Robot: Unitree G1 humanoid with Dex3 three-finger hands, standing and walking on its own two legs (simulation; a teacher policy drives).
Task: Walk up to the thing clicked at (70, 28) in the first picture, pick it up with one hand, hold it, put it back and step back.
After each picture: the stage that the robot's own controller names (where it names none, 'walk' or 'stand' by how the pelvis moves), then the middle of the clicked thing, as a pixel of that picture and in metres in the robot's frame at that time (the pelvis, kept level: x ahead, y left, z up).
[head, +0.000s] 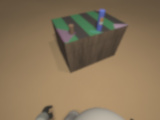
stand; (71, 29) +1.00 +0.32 -0.04
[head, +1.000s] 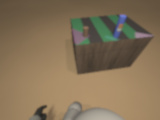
walk; (85, 31) +0.97 +0.17 -0.04
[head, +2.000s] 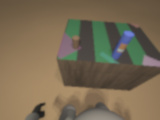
walk; (75, 42) +0.65 +0.18 -0.01
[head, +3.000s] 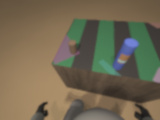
stand; (73, 47) +0.56 +0.21 -0.01
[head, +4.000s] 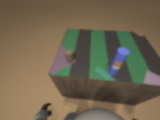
stand; (69, 56) +0.52 +0.22 -0.04
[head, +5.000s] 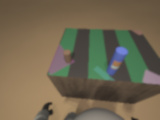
stand; (67, 56) +0.52 +0.23 -0.04
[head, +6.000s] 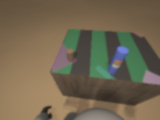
stand; (70, 55) +0.55 +0.22 -0.04
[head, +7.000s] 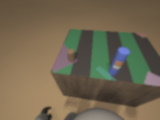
stand; (71, 55) +0.54 +0.21 -0.04
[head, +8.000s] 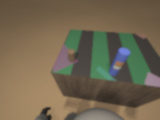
rise first; (71, 56) +0.55 +0.21 -0.04
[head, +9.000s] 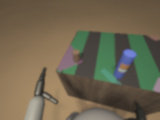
rise first; (76, 56) +0.55 +0.20 -0.04
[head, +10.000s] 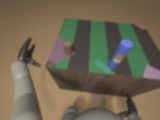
go down; (67, 48) +0.57 +0.18 -0.02
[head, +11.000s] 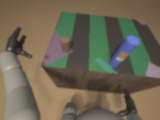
go down; (65, 45) +0.55 +0.18 +0.01
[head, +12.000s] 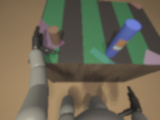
close in; (55, 36) +0.56 +0.20 +0.05
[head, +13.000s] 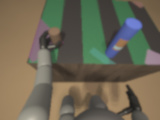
close; (56, 37) +0.55 +0.19 +0.06
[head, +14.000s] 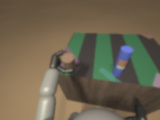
lift; (69, 63) +0.30 +0.14 +0.18
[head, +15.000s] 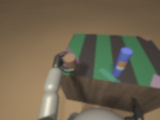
hold; (71, 63) +0.31 +0.14 +0.16
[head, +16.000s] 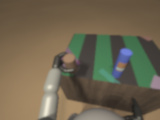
hold; (70, 64) +0.32 +0.14 +0.16
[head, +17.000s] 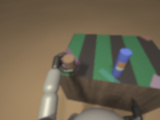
hold; (70, 64) +0.31 +0.15 +0.16
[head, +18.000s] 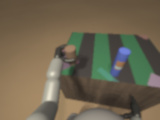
crouch; (71, 55) +0.38 +0.14 +0.17
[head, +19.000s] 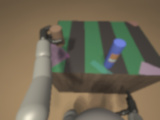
lower; (58, 36) +0.50 +0.19 +0.18
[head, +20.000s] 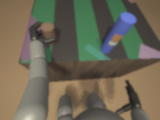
lower; (49, 34) +0.54 +0.19 +0.08
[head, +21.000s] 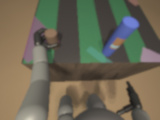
lower; (52, 40) +0.52 +0.19 +0.06
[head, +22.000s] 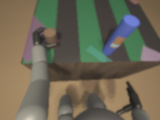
lower; (51, 39) +0.52 +0.19 +0.06
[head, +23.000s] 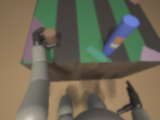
lower; (51, 39) +0.52 +0.19 +0.06
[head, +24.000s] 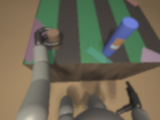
open; (54, 39) +0.53 +0.18 +0.05
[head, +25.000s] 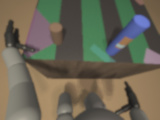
rise; (56, 34) +0.53 +0.17 +0.06
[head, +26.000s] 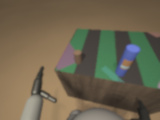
sink last; (77, 57) +0.51 +0.17 +0.01
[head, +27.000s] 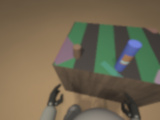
stand; (77, 51) +0.53 +0.16 +0.01
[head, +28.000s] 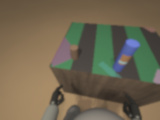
stand; (74, 52) +0.52 +0.17 +0.02
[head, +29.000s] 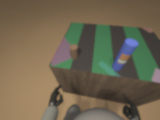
stand; (74, 52) +0.53 +0.17 +0.02
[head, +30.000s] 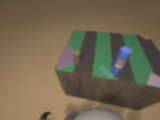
stand; (76, 57) +0.54 +0.16 -0.04
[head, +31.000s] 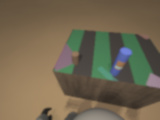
stand; (75, 58) +0.52 +0.17 -0.04
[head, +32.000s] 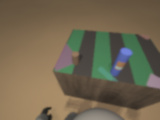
stand; (75, 58) +0.52 +0.17 -0.04
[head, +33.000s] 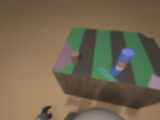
walk; (75, 58) +0.51 +0.17 -0.04
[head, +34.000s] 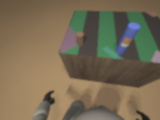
walk; (80, 39) +0.65 +0.15 -0.02
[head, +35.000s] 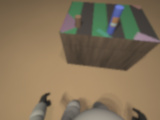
walk; (78, 21) +0.91 +0.21 -0.02
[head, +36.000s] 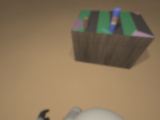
stand; (85, 22) +1.15 +0.18 -0.02
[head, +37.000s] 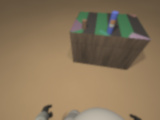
stand; (84, 24) +1.14 +0.17 -0.04
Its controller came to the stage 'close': yes
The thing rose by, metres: 0.21
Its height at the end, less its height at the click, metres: +0.00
